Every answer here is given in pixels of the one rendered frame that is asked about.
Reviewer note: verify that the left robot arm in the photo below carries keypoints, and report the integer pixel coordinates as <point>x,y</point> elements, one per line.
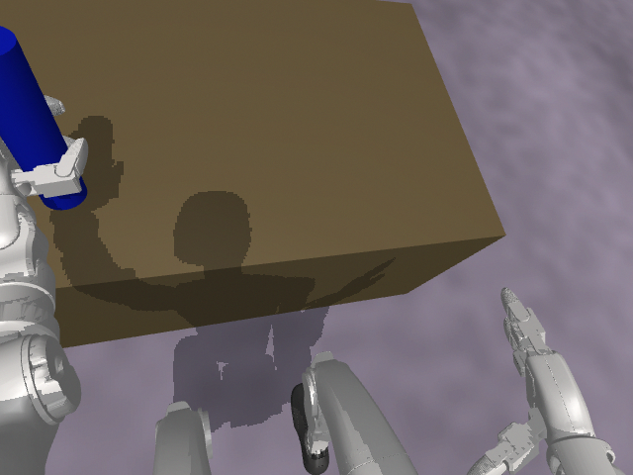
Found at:
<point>38,386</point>

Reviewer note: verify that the right robot foot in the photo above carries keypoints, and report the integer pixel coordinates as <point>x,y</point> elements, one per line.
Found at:
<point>314,464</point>

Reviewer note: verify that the right robot arm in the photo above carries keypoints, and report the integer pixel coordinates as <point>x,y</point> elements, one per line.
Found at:
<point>581,455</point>

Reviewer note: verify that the can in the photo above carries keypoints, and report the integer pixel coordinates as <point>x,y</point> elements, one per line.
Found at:
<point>27,126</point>

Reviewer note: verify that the left robot hand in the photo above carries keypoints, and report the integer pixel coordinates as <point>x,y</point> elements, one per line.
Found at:
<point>52,180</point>

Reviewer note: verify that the right robot hand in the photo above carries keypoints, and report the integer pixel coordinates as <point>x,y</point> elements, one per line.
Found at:
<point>557,406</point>

